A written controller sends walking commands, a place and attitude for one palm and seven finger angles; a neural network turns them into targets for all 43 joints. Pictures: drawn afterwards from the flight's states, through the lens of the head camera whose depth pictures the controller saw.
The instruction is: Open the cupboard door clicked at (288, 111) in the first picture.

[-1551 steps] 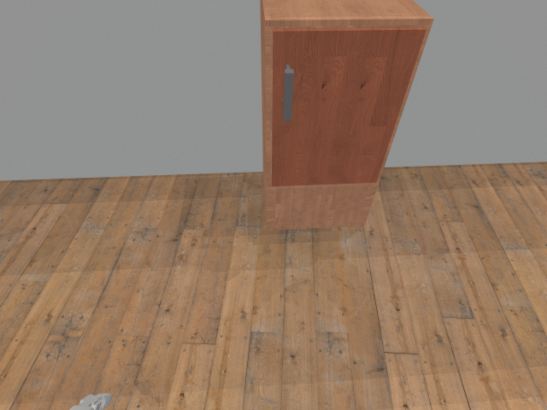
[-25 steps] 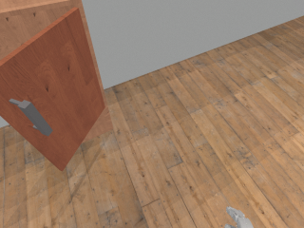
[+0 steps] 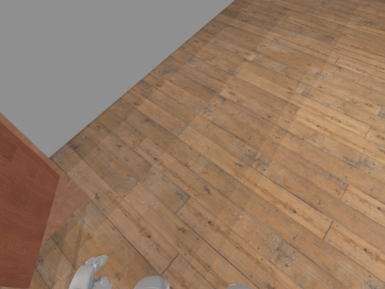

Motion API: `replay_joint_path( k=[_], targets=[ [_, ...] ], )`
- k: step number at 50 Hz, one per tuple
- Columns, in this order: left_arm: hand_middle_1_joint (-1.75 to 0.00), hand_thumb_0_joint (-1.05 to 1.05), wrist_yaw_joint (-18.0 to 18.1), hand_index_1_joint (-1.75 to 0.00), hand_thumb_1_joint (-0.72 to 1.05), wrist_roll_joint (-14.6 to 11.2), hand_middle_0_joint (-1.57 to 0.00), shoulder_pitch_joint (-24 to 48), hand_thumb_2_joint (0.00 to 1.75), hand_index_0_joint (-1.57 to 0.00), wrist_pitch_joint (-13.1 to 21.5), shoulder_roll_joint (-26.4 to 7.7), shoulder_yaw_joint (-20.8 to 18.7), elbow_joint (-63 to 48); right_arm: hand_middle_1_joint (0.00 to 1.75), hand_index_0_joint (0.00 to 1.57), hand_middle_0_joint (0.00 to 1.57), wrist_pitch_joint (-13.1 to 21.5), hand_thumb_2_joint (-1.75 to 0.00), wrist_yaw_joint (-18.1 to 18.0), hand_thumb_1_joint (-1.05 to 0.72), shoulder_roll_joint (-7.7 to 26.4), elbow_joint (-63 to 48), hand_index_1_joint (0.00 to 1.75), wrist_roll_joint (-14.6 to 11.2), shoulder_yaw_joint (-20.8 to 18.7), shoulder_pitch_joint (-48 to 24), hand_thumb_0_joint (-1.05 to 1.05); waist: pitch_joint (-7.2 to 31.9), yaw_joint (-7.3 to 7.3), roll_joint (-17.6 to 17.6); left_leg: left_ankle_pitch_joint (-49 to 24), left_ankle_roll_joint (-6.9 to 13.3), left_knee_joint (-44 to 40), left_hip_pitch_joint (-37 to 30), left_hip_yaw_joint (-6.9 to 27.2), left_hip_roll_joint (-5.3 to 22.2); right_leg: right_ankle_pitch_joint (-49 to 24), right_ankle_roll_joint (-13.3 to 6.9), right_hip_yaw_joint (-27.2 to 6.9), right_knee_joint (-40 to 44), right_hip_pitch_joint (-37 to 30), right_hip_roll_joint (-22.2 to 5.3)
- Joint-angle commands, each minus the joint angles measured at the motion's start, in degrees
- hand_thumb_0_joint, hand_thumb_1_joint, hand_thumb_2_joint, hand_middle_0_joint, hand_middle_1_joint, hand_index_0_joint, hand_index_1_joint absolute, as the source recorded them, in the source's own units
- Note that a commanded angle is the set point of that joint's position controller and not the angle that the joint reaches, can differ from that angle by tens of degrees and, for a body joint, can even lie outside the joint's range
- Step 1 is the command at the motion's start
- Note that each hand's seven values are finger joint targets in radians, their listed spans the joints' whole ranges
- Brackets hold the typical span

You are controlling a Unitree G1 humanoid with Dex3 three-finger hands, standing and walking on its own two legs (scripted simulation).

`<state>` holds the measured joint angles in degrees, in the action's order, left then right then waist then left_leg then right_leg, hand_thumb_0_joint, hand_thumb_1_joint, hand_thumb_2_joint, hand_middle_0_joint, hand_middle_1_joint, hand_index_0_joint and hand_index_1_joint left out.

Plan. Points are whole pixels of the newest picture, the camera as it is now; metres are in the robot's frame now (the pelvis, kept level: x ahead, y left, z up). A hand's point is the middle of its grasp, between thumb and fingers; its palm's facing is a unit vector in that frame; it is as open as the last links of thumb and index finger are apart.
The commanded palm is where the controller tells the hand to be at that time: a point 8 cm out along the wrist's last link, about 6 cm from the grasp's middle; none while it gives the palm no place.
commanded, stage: walk to a spot facing it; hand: left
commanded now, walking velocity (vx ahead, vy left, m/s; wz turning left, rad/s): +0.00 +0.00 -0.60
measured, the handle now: out of the picture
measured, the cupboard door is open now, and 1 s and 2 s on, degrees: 39 39 39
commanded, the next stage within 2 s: turn to face it in 1.26 s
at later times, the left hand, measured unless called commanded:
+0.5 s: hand (122, 262) +0.19 +0.19 -0.16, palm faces -0.23 -0.96 -0.17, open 7.4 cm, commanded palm none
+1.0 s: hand (211, 165) +0.46 -0.03 -0.15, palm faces -0.51 -0.83 -0.24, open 7.2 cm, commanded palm none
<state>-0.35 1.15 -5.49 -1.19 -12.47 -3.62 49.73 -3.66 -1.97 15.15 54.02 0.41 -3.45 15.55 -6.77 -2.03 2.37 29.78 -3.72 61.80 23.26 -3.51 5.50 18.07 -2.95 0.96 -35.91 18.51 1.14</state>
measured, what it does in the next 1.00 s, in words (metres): walks ahead, turning right: left foot, then right foot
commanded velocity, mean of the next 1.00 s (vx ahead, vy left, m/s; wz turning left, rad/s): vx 0.32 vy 0.00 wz -0.50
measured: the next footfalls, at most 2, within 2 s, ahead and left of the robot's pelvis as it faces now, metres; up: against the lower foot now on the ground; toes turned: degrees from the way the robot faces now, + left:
left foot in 0.34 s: +0.12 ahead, +0.12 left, +0.00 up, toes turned -9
right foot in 0.78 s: +0.30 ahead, -0.20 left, +0.00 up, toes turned -34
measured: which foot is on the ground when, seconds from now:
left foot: up 0.00-0.32, down 0.34-0.78, up 0.80-1.00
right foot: down 0.00-0.34, up 0.36-0.76, down 0.78-1.00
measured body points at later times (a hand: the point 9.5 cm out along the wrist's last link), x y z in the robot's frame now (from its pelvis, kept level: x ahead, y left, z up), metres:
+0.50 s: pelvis +0.11 +0.00 +0.01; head +0.15 +0.02 +0.46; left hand +0.21 +0.24 -0.15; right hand +0.09 -0.24 -0.12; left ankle +0.08 +0.12 -0.73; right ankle +0.05 -0.11 -0.64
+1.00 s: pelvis +0.29 -0.16 +0.01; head +0.32 -0.19 +0.46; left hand +0.48 +0.01 -0.13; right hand +0.20 -0.38 -0.14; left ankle +0.41 -0.01 -0.63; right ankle +0.27 -0.18 -0.73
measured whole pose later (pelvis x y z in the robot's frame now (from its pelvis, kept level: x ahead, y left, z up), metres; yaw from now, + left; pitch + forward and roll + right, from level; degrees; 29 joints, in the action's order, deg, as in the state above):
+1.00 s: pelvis +0.29 -0.16 +0.01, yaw -33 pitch +1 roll +2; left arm -0.2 0.7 -11.4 3.0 -11.0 -3.9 55.6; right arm 0.9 -0.4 9.8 54.7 1.1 -2.6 13.4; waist -4.8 -1.9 -0.4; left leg 13.9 -3.1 65.2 34.5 -0.8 8.5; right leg 13.6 -8.1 3.3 -24.9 12.2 5.6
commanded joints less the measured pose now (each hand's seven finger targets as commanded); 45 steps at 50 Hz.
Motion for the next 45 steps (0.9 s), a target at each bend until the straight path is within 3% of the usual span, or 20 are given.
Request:
replay_joint_path(
  k=[1, 8, 11, 15, 16, 17, 18, 20, 24, 26, 31, 33, 35, 37, 38, 39, 40, 41, 43, 45],
  targets=[
    [-0.3, 0.0, 1.7, -0.3, 0.9, -0.07, -0.2, -3.44, 0.9, -0.2, 0.22, -10.29, -2.67, -3.31, 0.3, 0.2, 0.2, 1.45, -0.9, 0.59, -0.9, 2.44, -5.57, 0.3, 0.41, -0.79, -1.52, 0.0, 8.17, 2.27, -10.05, -6.35, -0.49, 2.88, 6.86, 2.66, -0.23, -24.12, -7.41, -15.2, 15.28, -8.28, -13.11],
    [-0.3, 0.0, 0.54, -0.3, 0.9, 0.24, -0.2, -7.37, 0.9, -0.2, 1.43, -10.56, -3.2, -2.04, 0.3, 0.2, 0.2, 2.56, -0.9, 1.5, -0.9, 2.22, -7.79, 0.3, 0.83, -1.33, -5.71, 0.0, 4.75, 3.84, -9.21, -7.4, -0.41, -9.46, 6.82, 2.33, -2.0, 6.49, -9.18, -23.34, 22.4, -6.6, -12.3],
    [-0.3, 0.0, 0.21, -0.3, 0.9, 0.44, -0.2, -8.11, 0.9, -0.2, 1.95, -10.86, -3.62, -1.69, 0.3, 0.2, 0.2, 3.91, -0.9, 1.75, -0.9, 1.85, -8.58, 0.3, 0.68, -1.43, -6.36, 0.0, 4.9, 4.13, -10.07, -5.06, 0.46, -16.83, 3.86, 2.64, -3.23, 10.61, -9.9, -26.31, 22.33, -6.21, -12.33],
    [-0.3, 0.0, -0.33, -0.3, 0.9, -0.12, -0.2, -5.56, 0.9, -0.2, 2.13, -8.97, -3.45, -1.93, 0.3, 0.2, 0.2, 5.88, -0.9, 1.02, -0.9, 2.01, -5.94, 0.3, 0.57, -1.25, 1.86, 0.0, 6.87, -0.35, -7.52, -11.42, 1.58, -36.07, -17.87, 1.35, -4.81, 10.53, -5.78, -22.86, 14.76, 6.02, -6.35],
    [-0.3, 0.0, -0.69, -0.3, 0.9, -0.36, -0.2, -5.28, 0.9, -0.2, 2.28, -5.56, -2.77, -2.8, 0.3, 0.2, 0.2, 6.5, -0.9, 0.19, -0.9, 5.19, -4.24, 0.3, 0.9, -1.83, 6.65, 0.0, 8.67, -2.67, 2.07, -5.23, 3.67, -42.63, -29.16, 9.05, 2.5, 11.57, -2.94, -17.66, 6.2, 15.77, -1.18],
    [-0.3, 0.0, -1.37, -0.3, 0.9, -0.85, -0.2, -5.27, 0.9, -0.2, 2.51, -2.45, -2.02, -3.93, 0.3, 0.2, 0.2, 6.62, -0.9, -0.19, -0.9, 11.39, -3.42, 0.3, 1.99, -3.24, 12.18, 0.0, 10.51, -5.04, 18.83, 7.72, 9.23, -49.43, -35.69, 30.4, 19.01, 16.68, 0.64, -6.16, -13.25, 26.99, 6.13],
    [-0.3, 0.0, -1.63, -0.3, 0.9, 0.01, -0.2, -0.12, 0.9, -0.2, 2.95, -4.72, -2.32, -5.53, 0.3, 0.2, 0.2, 6.41, -0.9, -0.42, -0.9, 11.58, -3.62, 0.3, 1.81, -2.97, 13.9, 0.0, 6.16, -6.02, 11.61, 7.82, 13.59, -52.94, -29.37, 34.71, 25.46, 14.99, 1.23, -4.86, -23.26, 28.92, 0.54],
    [-0.3, 0.0, -2.63, -0.3, 0.9, 1.1, -0.2, -1.62, 0.9, -0.2, 3.11, -4.78, -3.09, -3.86, 0.3, 0.2, 0.2, 6.73, -0.9, 0.08, -0.9, 6.81, -5.16, 0.3, 2.0, -1.5, 8.13, 0.0, 3.01, -2.23, 3.39, -2.51, 11.89, -51.99, -21.94, 24.3, 19.68, 6.41, 2.22, -3.91, -30.59, 26.18, -2.52],
    [-0.3, 0.0, -3.53, -0.3, 0.9, 0.71, -0.2, -2.83, 0.9, -0.2, 2.05, -0.88, -1.72, -1.88, 0.3, 0.2, 0.2, 7.96, -0.9, -0.48, -0.9, 2.5, -2.84, 0.3, 1.44, 0.44, 9.37, 0.0, 3.08, 0.02, 5.37, -40.29, 6.58, -45.82, -25.6, 2.85, 11.88, -1.97, 3.26, 0.85, -33.26, 26.89, -4.28],
    [-0.3, 0.0, -3.52, -0.3, 0.9, 0.56, -0.2, -1.6, 0.9, -0.2, 1.68, 0.09, -1.09, -2.01, 0.3, 0.2, 0.2, 8.28, -0.9, -0.57, -0.9, 2.51, -1.16, 0.3, 1.47, 0.82, 12.49, 0.0, 4.04, -0.24, 6.99, -50.22, 5.73, -44.17, -28.06, -1.59, 11.11, -3.63, 2.94, 2.45, -30.53, 27.25, -4.11],
    [-0.3, 0.0, -4.05, -0.3, 0.9, 0.18, -0.2, 6.22, 0.9, -0.2, 1.37, 0.76, -0.12, -3.27, 0.3, 0.2, 0.2, 7.94, -0.9, -0.5, -0.9, 2.42, 1.05, 0.3, 1.78, 0.93, 14.8, 0.0, 0.25, -1.41, 8.22, -50.91, 6.67, -45.42, -25.69, -7.96, 10.91, -7.93, 1.87, 7.4, -11.98, 20.82, -3.42],
    [-0.3, 0.0, -3.93, -0.3, 0.9, 0.05, -0.2, 4.72, 0.9, -0.2, 1.41, -0.34, -0.3, -2.71, 0.3, 0.2, 0.2, 7.76, -0.9, -0.48, -0.9, 3.87, 1.55, 0.3, 1.67, 0.73, 14.69, 0.0, 1.62, -0.07, 7.5, -60.83, 7.26, -42.06, -25.83, -9.45, 12.33, -6.01, 0.11, 9.46, -6.81, 13.83, -0.95],
    [-0.3, 0.0, -3.44, -0.3, 0.9, 0.1, -0.2, -1.1, 0.9, -0.2, 1.52, -2.16, -0.97, -1.1, 0.3, 0.2, 0.2, 7.67, -0.9, -0.4, -0.9, 5.77, 1.64, 0.3, 1.46, 0.13, 12.94, 0.0, 4.52, 3.27, 8.42, -71.59, 6.96, -34.65, -25.25, -10.42, 13.71, -3.84, -2.03, 9.98, -5.52, 4.91, 0.96],
    [-0.3, 0.0, -2.82, -0.3, 0.9, 0.35, -0.2, -16.84, 0.9, -0.2, 2.55, -5.91, -2.41, 3.47, 0.3, 0.2, 0.2, 7.73, -0.9, 0.06, -0.9, 7.41, 0.01, 0.3, 0.58, -0.12, 7.78, 0.0, 11.87, 11.59, 4.89, -67.92, 4.24, -15.11, -15.46, -12.75, 10.78, -7.27, -4.64, 9.5, 1.09, -18.91, 2.14],
    [-0.3, 0.0, -1.98, -0.3, 0.9, 0.55, -0.2, -23.43, 0.9, -0.2, 3.05, -12.46, -4.14, 5.05, 0.3, 0.2, 0.2, 7.81, -0.9, 0.83, -0.9, 3.83, -1.2, 0.3, -0.69, 0.38, 8.24, 0.0, 17.87, 14.27, -8.8, -32.33, 2.08, 4.61, 1.56, -12.69, 4.32, -5.72, -9.91, -10.13, 5.57, -35.89, -12.05],
    [-0.3, 0.0, -0.96, -0.3, 0.9, -0.73, -0.2, -24.83, 0.9, -0.2, 3.04, -16.78, -4.59, 5.41, 0.3, 0.2, 0.2, 7.73, -0.9, 0.6, -0.9, 1.11, -3.2, 0.3, -1.25, 0.5, 8.07, 0.0, 22.58, 12.31, -18.01, 5.05, 0.75, 23.21, 14.03, -6.05, -3.5, -12.79, -15.04, -37.96, 14.46, -39.73, -25.2],
    [-0.3, 0.0, -0.11, -0.3, 0.9, -1.37, -0.2, -20.44, 0.9, -0.2, 2.66, -16.86, -4.69, 4.25, 0.3, 0.2, 0.2, 7.16, -0.9, 0.71, -0.9, 2.29, -3.72, 0.3, -0.69, 0.1, 3.85, 0.0, 13.82, 10.75, -11.6, 1.03, 2.41, 25.25, 18.32, 2.67, 0.26, -4.1, -15.01, -35.06, 19.01, -31.2, -25.22],
    [-0.3, 0.0, 0.27, -0.3, 0.9, -1.2, -0.2, -15.38, 0.9, -0.2, 3.09, -12.7, -3.62, 2.91, 0.3, 0.2, 0.2, 7.29, -0.9, 1.03, -0.9, 2.31, -3.43, 0.3, -0.12, -0.3, 1.46, 0.0, 7.9, 8.79, -8.57, -7.07, 2.29, 22.32, 18.06, 3.9, 3.06, -7.51, -11.89, -27.64, 19.81, -21.66, -21.78],
    [-0.3, 0.0, 0.43, -0.3, 0.9, -0.97, -0.2, -8.98, 0.9, -0.2, 3.82, -8.32, -1.74, 1.64, 0.3, 0.2, 0.2, 5.96, -0.9, 0.99, -0.9, 0.25, -1.44, 0.3, 0.56, -0.1, 2.22, 0.0, 4.39, 3.29, -2.22, -11.01, 1.64, 14.86, 9.6, 4.15, 4.71, -9.4, -7.6, -19.05, 21.81, -5.56, -17.75],
    [-0.3, 0.0, 0.5, -0.3, 0.9, -0.32, -0.2, -7.24, 0.9, -0.2, 4.68, -6.76, -1.39, 1.63, 0.3, 0.2, 0.2, 4.86, -0.9, 1.3, -0.9, -1.54, 0.59, 0.3, 0.99, 0.09, 6.78, 0.0, 5.97, 0.52, -4.3, -13.4, 1.38, 8.87, 6.06, 3.2, 4.07, -11.35, -7.18, -12.83, 23.19, -2.59, -14.18]
  ],
)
